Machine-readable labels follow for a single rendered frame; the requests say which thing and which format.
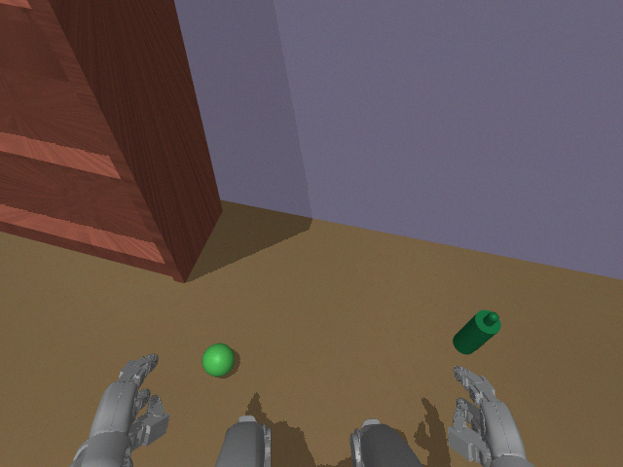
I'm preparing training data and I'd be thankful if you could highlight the right robot hand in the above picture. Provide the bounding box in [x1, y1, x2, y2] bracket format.
[448, 366, 527, 467]

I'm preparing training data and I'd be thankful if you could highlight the bookshelf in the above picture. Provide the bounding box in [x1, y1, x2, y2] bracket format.
[0, 0, 223, 283]

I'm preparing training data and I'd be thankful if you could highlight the left robot hand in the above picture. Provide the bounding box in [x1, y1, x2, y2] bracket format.
[89, 354, 170, 451]

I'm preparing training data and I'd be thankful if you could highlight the left robot arm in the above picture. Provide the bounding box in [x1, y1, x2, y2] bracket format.
[69, 432, 133, 467]

